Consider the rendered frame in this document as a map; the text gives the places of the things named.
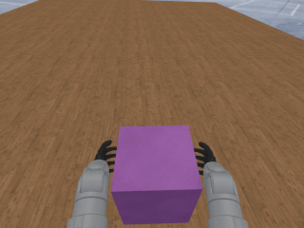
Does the left robot hand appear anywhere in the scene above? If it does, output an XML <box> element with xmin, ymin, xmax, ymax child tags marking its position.
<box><xmin>94</xmin><ymin>140</ymin><xmax>117</xmax><ymax>173</ymax></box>

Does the robot left forearm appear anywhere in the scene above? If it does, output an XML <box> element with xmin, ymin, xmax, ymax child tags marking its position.
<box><xmin>66</xmin><ymin>160</ymin><xmax>109</xmax><ymax>228</ymax></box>

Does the carton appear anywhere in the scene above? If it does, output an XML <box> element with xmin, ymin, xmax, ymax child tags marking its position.
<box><xmin>110</xmin><ymin>124</ymin><xmax>202</xmax><ymax>225</ymax></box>

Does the robot right forearm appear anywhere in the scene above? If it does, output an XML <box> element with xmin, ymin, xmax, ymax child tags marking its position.
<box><xmin>203</xmin><ymin>161</ymin><xmax>249</xmax><ymax>228</ymax></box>

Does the right robot hand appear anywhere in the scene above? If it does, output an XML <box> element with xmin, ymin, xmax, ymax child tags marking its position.
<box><xmin>194</xmin><ymin>142</ymin><xmax>216</xmax><ymax>175</ymax></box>

